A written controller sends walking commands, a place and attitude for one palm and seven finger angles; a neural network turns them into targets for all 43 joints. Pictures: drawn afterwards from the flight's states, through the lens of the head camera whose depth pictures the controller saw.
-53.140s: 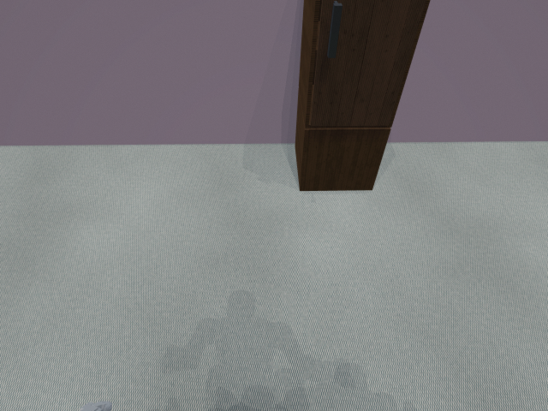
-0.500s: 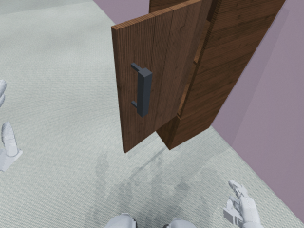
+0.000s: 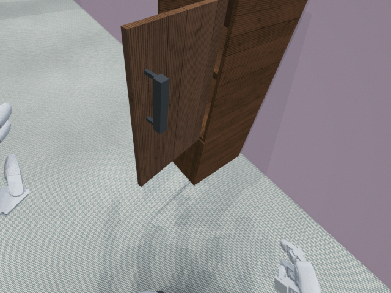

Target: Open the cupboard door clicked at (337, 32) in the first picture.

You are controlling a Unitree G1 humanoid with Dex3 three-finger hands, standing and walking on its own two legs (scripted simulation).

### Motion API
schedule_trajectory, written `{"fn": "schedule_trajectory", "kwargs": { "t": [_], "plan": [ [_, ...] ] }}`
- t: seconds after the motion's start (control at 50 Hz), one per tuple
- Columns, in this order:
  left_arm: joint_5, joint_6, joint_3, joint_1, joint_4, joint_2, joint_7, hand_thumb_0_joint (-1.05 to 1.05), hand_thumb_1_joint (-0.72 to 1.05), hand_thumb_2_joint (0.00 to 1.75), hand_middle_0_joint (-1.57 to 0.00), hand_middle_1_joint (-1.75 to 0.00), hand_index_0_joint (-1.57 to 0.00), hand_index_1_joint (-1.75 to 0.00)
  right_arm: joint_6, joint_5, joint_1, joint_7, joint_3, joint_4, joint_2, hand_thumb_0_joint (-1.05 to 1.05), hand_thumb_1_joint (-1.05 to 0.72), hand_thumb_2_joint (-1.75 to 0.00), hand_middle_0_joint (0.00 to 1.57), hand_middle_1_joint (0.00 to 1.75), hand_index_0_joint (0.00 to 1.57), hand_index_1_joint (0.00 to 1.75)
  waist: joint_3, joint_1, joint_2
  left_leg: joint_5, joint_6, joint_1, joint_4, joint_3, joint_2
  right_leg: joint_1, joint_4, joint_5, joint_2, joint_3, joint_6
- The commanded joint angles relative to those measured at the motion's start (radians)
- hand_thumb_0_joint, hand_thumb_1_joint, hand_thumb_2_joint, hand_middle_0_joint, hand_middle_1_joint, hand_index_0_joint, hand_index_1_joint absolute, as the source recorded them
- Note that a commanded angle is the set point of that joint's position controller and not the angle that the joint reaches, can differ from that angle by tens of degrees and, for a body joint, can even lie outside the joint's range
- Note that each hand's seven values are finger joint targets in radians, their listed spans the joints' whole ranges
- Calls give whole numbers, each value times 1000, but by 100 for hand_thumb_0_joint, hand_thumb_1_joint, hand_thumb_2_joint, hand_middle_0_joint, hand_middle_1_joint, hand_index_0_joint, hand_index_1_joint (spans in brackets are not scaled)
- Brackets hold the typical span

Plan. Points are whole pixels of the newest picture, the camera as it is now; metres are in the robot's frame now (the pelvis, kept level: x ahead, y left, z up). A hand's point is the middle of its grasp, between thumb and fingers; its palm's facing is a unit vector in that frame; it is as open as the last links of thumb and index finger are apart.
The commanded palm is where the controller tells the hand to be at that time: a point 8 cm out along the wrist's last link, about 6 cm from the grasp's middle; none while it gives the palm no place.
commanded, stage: stop stepping back and stand still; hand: left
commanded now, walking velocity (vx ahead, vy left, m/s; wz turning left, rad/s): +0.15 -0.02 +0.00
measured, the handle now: (154, 102) +0.54 +0.13 +0.07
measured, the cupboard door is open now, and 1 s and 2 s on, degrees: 100 100 100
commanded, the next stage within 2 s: let the arm hang, fingers relaxed in 0.86 s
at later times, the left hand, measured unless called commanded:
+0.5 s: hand out of the picture +0.14 +0.28 +0.17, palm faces +0.47 -0.77 -0.44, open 7.4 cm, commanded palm +0.08 +0.32 +0.18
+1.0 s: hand out of the picture +0.14 +0.30 +0.13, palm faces +0.38 -0.78 -0.49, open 7.4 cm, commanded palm none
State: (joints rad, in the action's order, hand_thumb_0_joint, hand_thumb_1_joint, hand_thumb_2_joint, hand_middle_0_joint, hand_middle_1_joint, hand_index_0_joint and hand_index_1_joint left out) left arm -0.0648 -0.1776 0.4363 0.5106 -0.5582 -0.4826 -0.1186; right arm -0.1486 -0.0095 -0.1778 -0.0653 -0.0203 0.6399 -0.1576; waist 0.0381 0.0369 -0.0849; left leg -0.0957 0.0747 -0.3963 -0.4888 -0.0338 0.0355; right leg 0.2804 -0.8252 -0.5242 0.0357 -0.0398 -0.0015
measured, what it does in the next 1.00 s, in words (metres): steps on the spot: right foot, then left foot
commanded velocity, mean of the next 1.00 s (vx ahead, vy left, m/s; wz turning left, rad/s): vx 0.04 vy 0.00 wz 0.00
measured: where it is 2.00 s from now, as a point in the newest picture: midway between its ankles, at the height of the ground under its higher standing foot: outside the picture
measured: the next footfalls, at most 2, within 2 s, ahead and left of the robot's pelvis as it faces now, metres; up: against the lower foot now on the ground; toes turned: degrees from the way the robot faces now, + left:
right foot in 0.16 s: +0.01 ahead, -0.09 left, +0.00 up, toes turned -3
left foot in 0.36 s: +0.00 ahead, +0.15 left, +0.00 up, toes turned +6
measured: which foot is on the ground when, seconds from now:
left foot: down 0.00-0.14, up 0.16-0.34, down 0.36-1.00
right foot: up 0.00-0.14, down 0.16-1.00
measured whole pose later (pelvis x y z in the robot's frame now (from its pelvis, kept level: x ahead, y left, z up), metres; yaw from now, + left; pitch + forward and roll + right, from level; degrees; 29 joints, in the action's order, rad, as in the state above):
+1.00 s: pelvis -0.06 +0.03 +0.01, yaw +3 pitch +0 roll -1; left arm 0.00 -0.21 0.33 0.47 -0.30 -0.40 -0.11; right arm -0.18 0.00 -0.21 -0.03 0.01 0.69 -0.24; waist 0.01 0.00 0.02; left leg -0.21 0.00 -0.28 -0.50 -0.04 -0.03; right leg 0.26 -0.47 -0.20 -0.03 0.11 0.01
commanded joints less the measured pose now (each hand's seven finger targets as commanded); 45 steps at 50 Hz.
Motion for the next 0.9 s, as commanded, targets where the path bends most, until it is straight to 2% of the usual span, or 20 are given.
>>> {"fn": "schedule_trajectory", "kwargs": {
  "t": [0.0, 0.04, 0.08, 0.1, 0.12, 0.14, 0.16, 0.18, 0.24, 0.26, 0.3, 0.34, 0.36, 0.4, 0.46, 0.54, 0.6, 0.66, 0.74, 0.88],
  "plan": [
    [6, -56, 158, 157, -277, -137, -48, 0, 90, 90, -20, -30, -20, -30, -67, -8, 71, 2, 41, -173, -155, 0, -90, -90, 20, 30, 20, 30, -152, -52, 367, -536, -106, 31, 489, 273, -211, -123, 65, 37, 44, 97, 21],
    [14, -44, 149, 182, -247, -131, -50, 0, 90, 90, -20, -30, -20, -30, -54, -14, 67, 0, 51, -178, -169, 0, -90, -90, 20, 30, 20, 30, -130, -55, 372, -508, -98, -63, 463, 178, -166, -251, 223, 13, 60, 156, 35],
    [23, -34, 125, 180, -196, -119, -44, 0, 90, 90, -20, -30, -20, -30, -32, -18, 53, -6, 64, -172, -173, 0, -90, -90, 20, 30, 20, 30, -114, -50, 247, -430, -112, -85, 293, 87, -107, -294, 438, 58, 19, 136, 51],
    [26, -32, 126, 149, -190, -138, -39, 0, 90, 90, -20, -30, -20, -30, -17, -14, 38, -9, 68, -159, -166, 0, -90, -90, 20, 30, 20, 30, -117, -36, 68, -332, -103, 41, 13, 24, -45, -118, 584, 68, -115, 22, 86],
    [20, -31, 138, 98, -196, -157, -36, 0, 90, 90, -20, -30, -20, -30, 0, -16, 47, -13, 69, -153, -167, 0, -90, -90, 20, 30, 20, 30, -113, -35, -64, -251, -105, 96, -323, 41, -5, 123, 715, -98, -316, -239, 160],
    [15, -41, 172, -9, -206, -171, -43, 0, 90, 90, -20, -30, -20, -30, 7, -32, 58, -11, 61, -139, -171, 0, -90, -90, 20, 30, 20, 30, -71, -32, -51, -238, -100, 25, -489, 73, -36, 222, 739, -84, -416, -303, 214],
    [19, -47, 143, -74, -161, -161, -42, 0, 90, 90, -20, -30, -20, -30, 1, -18, 27, -10, 58, -116, -166, 0, -90, -90, 20, 30, 20, 30, -88, -9, -86, -241, -105, -41, -560, 83, -60, 178, 713, -201, -398, -278, 197],
    [29, -49, 118, -87, -81, -126, -41, 0, 90, 90, -20, -30, -20, -30, -9, -9, 8, -17, 61, -109, -168, 0, -90, -90, 20, 30, 20, 30, -80, 2, -60, -222, -95, -23, -548, 62, -74, 184, 695, -194, -343, -213, 153],
    [46, -52, 46, -115, -51, -84, -39, 0, 90, 90, -20, -30, -20, -30, -32, 3, 51, -38, 62, -112, -181, 0, -90, -90, 20, 30, 20, 30, -15, -20, 23, -243, -64, 29, -309, 17, -93, 141, 629, -42, -296, -110, 127],
    [54, -59, 51, -111, -70, -91, -46, 0, 90, 90, -20, -30, -20, -30, -44, -1, 56, -41, 55, -111, -175, 0, -90, -90, 20, 30, 20, 30, -10, -33, 40, -273, -50, 56, -198, 6, -94, 103, 601, 4, -296, -119, 135],
    [55, -65, 57, -94, -108, -88, -57, 0, 90, 90, -20, -30, -20, -30, -56, -6, 27, -42, 46, -106, -170, 0, -90, -90, 20, 30, 20, 30, -35, -28, 93, -239, -36, 149, 22, -18, -72, 53, 524, 62, -243, -87, 103],
    [47, -77, 85, -76, -165, -116, -59, 0, 90, 90, -20, -30, -20, -30, -65, -5, 35, -45, 53, -132, -189, 0, -90, -90, 20, 30, 20, 30, -58, -39, 214, -101, -16, 187, 117, 94, -152, 8, 366, 241, -131, 1, 40],
    [41, -81, 100, -77, -196, -124, -59, 0, 90, 90, -20, -30, -20, -30, -63, 1, 42, -39, 54, -150, -196, 0, -90, -90, 20, 30, 20, 30, -91, -46, 217, 50, -10, 184, 91, 142, -189, -27, 301, 356, -90, 41, 19],
    [43, -82, 108, -42, -169, -114, -49, 0, 90, 90, -20, -30, -20, -30, -60, 1, 31, -25, 39, -139, -167, 0, -90, -90, 20, 30, 20, 30, -78, -34, 294, 22, -11, 99, 165, 176, -209, -61, 241, 305, -49, 106, -2],
    [43, -79, 91, -46, -119, -88, -46, 0, 90, 90, -20, -30, -20, -30, -66, 4, 36, -18, 40, -141, -169, 0, -90, -90, 20, 30, 20, 30, -38, -37, 223, -113, -15, 16, 180, 141, -213, -118, 299, 280, -57, 91, -4],
    [33, -73, 83, -7, -59, -75, -43, 0, 90, 90, -20, -30, -20, -30, -63, 3, 27, -8, 48, -144, -167, 0, -90, -90, 20, 30, 20, 30, -83, -31, 88, -180, -51, 90, 46, 39, -105, -78, 462, 283, -128, -28, 29],
    [30, -65, 82, -23, -69, -83, -44, 0, 90, 90, -20, -30, -20, -30, -51, 2, 27, -7, 44, -136, -155, 0, -90, -90, 20, 30, 20, 30, -96, -24, 41, -169, -58, 150, -23, 24, -78, -11, 532, 208, -174, -65, 50],
    [32, -58, 86, -31, -86, -93, -47, 0, 90, 90, -20, -30, -20, -30, -45, 0, 42, -13, 40, -140, -153, 0, -90, -90, 20, 30, 20, 30, -80, -27, 81, -150, -58, 174, 23, 36, -85, 10, 528, 204, -159, -30, 40],
    [38, -64, 87, -62, -116, -98, -47, 0, 90, 90, -20, -30, -20, -30, -50, 0, 55, -22, 42, -149, -163, 0, -90, -90, 20, 30, 20, 30, -77, -33, 190, -128, -54, 132, 162, 86, -127, -74, 437, 290, -85, 55, 3],
    [37, -77, 79, 10, -87, -79, -47, 0, 90, 90, -20, -30, -20, -30, -58, 2, 44, -18, 50, -158, -168, 0, -90, -90, 20, 30, 20, 30, -111, -41, 158, -45, -60, 124, 142, 65, -116, -153, 443, 403, -92, 53, 2]
  ]
}}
